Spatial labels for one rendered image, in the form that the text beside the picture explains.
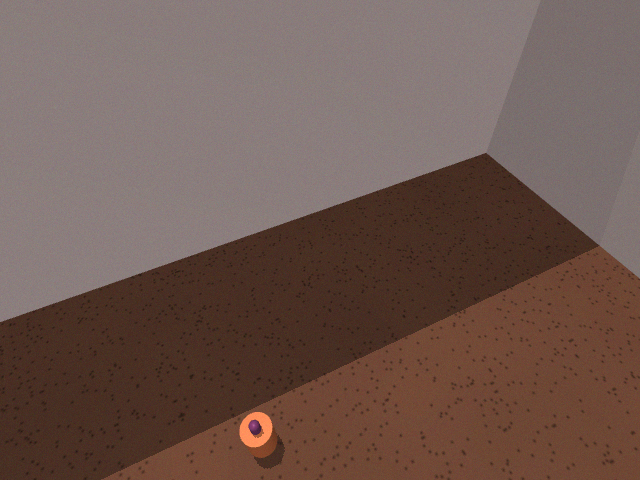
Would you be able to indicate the bottle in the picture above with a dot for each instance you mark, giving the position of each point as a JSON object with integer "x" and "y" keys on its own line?
{"x": 258, "y": 434}

